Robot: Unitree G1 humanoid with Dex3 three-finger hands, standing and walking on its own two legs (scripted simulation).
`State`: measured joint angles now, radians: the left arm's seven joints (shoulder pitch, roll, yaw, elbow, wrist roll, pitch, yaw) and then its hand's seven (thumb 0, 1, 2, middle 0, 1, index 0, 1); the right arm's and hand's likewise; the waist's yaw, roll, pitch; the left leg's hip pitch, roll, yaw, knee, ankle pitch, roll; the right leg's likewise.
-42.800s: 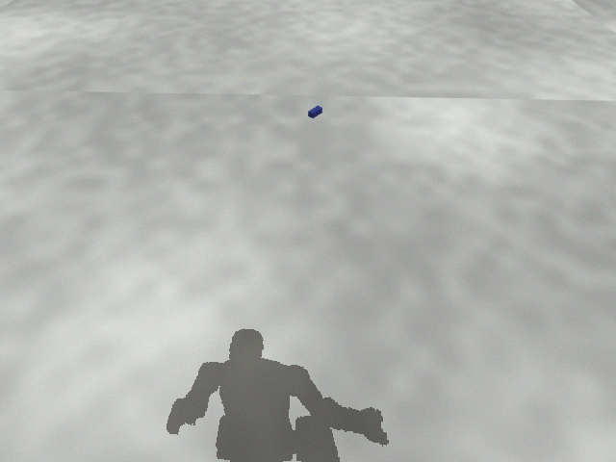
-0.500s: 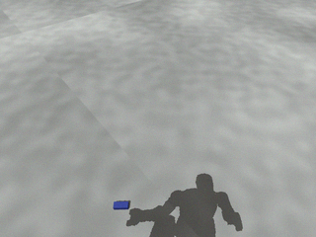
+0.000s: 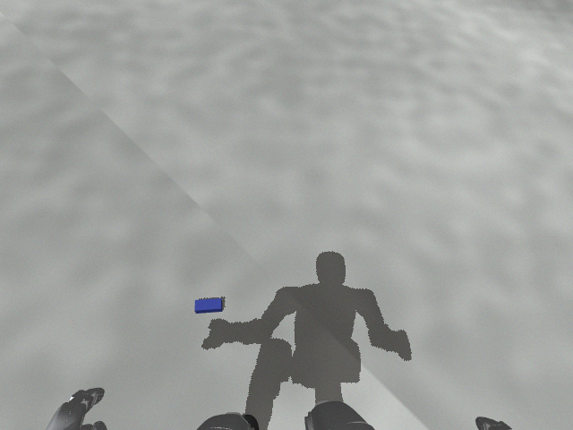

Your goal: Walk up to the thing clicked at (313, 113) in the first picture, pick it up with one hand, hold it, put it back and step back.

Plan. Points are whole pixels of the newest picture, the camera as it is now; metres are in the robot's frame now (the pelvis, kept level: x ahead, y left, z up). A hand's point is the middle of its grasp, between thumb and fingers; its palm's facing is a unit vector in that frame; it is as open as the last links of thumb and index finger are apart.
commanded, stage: step back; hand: left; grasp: from above
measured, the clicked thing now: (208, 305) +0.51 +0.23 -0.75
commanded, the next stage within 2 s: none
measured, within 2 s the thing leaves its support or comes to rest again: neither
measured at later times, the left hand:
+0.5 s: hand out of the picture -0.02 +0.23 -0.13, palm faces -0.01 -0.91 -0.41, open 7.4 cm
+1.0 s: hand out of the picture -0.21 +0.22 -0.16, palm faces -0.03 -0.91 -0.42, open 7.4 cm
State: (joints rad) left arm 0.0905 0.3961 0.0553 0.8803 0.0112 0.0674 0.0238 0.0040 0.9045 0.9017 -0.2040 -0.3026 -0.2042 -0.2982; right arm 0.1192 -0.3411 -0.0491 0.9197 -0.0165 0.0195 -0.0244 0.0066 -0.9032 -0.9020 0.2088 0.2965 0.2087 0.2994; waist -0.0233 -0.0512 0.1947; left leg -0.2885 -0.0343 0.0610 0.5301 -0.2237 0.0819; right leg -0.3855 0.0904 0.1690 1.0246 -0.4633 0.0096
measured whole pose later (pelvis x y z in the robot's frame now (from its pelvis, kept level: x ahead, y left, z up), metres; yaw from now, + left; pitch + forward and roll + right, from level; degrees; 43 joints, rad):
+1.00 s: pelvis -0.30 -0.06 -0.02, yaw -2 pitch -3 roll -1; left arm 0.17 0.40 0.09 0.86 0.03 0.05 0.01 0.01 0.90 0.90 -0.20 -0.30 -0.20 -0.30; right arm 0.06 -0.40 -0.05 0.80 -0.02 0.03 -0.01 0.00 -0.90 -0.90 0.21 0.30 0.21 0.30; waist 0.02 0.02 0.20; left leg -0.42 0.08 -0.01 0.68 -0.22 -0.03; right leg -0.23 0.04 0.06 0.67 -0.39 0.01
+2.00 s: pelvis -0.55 -0.08 -0.01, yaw +3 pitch -2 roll +0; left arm 0.24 0.39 0.07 0.96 0.04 -0.01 -0.01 0.01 0.90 0.90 -0.21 -0.30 -0.21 -0.30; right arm 0.26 -0.39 -0.07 1.00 -0.03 0.01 0.03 0.01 -0.91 -0.90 0.21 0.30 0.20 0.30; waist 0.02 0.01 0.06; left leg -0.27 -0.02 -0.03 0.57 -0.28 -0.01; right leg -0.19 -0.06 0.00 0.60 -0.37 0.02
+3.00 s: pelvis -0.49 -0.09 +0.01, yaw +4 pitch -3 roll +0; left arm 0.07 0.35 0.00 1.12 0.01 -0.01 0.00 0.01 0.90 0.90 -0.20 -0.30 -0.20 -0.30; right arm 0.05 -0.34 -0.01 1.10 0.00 -0.02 0.00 0.01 -0.91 -0.90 0.21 0.30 0.21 0.30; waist 0.01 -0.01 0.06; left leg -0.06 0.01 -0.01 0.34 -0.23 -0.01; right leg -0.14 -0.04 -0.04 0.37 -0.18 0.02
